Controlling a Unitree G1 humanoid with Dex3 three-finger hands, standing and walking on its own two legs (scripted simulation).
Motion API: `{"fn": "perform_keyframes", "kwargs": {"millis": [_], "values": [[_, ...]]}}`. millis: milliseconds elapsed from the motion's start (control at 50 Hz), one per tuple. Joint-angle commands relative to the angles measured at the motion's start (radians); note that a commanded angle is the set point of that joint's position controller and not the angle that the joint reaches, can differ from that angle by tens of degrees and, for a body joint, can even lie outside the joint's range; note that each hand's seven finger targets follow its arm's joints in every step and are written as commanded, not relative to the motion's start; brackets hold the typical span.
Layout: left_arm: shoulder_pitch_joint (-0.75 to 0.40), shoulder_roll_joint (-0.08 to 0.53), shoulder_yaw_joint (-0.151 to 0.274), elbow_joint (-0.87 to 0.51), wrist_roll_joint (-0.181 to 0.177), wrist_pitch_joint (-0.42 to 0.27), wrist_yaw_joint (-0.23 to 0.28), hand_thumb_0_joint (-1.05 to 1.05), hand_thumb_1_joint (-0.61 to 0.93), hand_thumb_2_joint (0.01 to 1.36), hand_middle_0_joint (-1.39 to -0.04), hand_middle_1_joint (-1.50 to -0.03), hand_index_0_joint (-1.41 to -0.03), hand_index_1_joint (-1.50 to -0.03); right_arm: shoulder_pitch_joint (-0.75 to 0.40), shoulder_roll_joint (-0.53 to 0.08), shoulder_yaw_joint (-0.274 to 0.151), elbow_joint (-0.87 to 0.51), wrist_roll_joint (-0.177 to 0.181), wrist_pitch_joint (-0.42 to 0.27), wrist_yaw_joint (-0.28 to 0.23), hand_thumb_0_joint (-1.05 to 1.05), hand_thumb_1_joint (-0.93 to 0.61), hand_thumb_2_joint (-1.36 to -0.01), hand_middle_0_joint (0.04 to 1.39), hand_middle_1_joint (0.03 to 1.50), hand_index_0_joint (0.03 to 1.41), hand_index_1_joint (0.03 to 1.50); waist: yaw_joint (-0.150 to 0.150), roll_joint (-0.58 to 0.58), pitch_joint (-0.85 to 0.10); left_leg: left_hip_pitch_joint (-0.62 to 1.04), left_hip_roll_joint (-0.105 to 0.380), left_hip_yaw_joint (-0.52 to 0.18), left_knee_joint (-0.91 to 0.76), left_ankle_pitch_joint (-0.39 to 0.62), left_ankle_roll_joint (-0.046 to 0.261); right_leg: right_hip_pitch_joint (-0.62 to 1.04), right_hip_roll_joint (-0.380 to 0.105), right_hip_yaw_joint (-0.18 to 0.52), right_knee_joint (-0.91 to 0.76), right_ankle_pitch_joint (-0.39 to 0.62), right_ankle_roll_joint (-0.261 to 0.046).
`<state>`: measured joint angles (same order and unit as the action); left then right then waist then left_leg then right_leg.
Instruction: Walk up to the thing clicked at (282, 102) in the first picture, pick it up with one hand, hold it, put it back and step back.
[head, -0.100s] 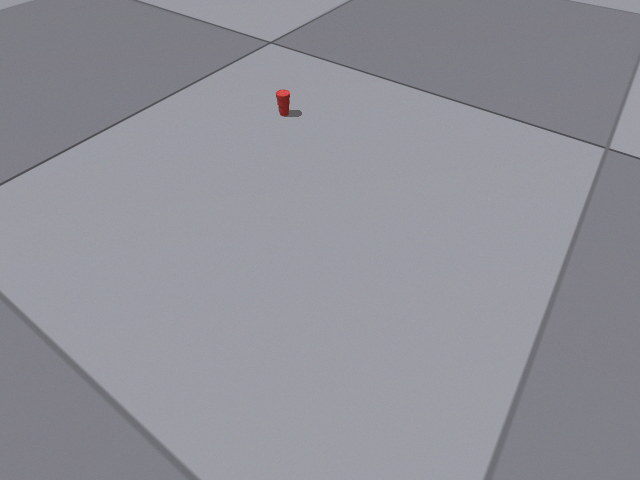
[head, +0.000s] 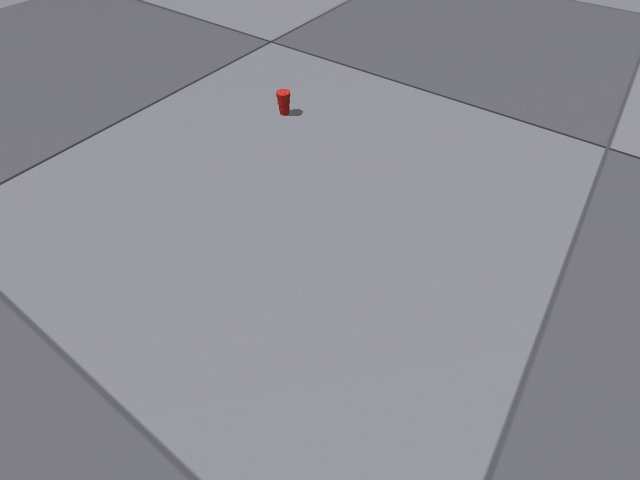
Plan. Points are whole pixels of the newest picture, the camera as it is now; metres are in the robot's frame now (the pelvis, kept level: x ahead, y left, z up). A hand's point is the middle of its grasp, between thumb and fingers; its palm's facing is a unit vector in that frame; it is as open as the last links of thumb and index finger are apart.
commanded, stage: stand
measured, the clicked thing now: (283, 103) +2.18 +0.18 -0.72
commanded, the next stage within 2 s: none
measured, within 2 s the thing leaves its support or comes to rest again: neither
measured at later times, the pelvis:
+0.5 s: pelvis +0.00 +0.00 +0.00, yaw +0 degrees
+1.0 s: pelvis +0.01 +0.00 +0.00, yaw +0 degrees
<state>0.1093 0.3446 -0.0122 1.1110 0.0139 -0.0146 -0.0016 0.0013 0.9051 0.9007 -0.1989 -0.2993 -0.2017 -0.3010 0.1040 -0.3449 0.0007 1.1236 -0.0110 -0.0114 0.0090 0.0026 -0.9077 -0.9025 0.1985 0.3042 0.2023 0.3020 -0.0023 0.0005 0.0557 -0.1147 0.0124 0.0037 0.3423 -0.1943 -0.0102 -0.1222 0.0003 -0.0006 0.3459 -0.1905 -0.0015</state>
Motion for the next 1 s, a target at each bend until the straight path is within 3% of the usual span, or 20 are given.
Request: {"fn": "perform_keyframes", "kwargs": {"millis": [0, 980], "values": [[-0.037, 0.209, 0.046, -0.062, -0.004, -0.019, 0.012, 0.0, 0.9, 0.9, -0.2, -0.3, -0.2, -0.3, -0.044, -0.212, -0.041, -0.061, 0.004, -0.021, -0.018, 0.0, -0.9, -0.9, 0.2, 0.3, 0.2, 0.3, 0.002, 0.002, -0.09, 0.028, 0.114, -0.09, -0.048, 0.154, 0.033, 0.016, -0.126, 0.09, -0.048, 0.16, -0.026], [-0.025, 0.215, 0.048, -0.058, -0.006, -0.016, 0.012, 0.0, 0.9, 0.9, -0.2, -0.3, -0.2, -0.3, -0.033, -0.214, -0.038, -0.064, 0.004, -0.021, -0.018, 0.0, -0.9, -0.9, 0.2, 0.3, 0.2, 0.3, 0.004, 0.003, -0.078, 0.037, 0.118, -0.092, -0.065, 0.164, 0.031, 0.025, -0.127, 0.093, -0.061, 0.169, -0.026]]}}
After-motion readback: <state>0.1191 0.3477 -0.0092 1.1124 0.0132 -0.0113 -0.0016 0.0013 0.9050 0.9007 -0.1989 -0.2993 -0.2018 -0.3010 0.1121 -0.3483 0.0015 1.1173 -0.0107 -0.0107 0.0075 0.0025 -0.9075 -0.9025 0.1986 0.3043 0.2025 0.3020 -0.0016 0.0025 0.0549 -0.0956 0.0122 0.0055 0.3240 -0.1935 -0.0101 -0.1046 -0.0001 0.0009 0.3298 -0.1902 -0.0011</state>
